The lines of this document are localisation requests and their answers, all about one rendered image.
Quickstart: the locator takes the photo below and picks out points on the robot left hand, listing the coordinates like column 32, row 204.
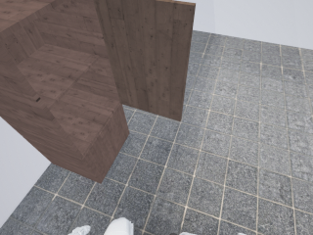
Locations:
column 83, row 230

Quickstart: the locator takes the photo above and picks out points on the cupboard door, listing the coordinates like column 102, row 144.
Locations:
column 148, row 44

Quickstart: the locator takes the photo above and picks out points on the left robot thigh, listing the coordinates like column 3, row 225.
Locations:
column 120, row 226

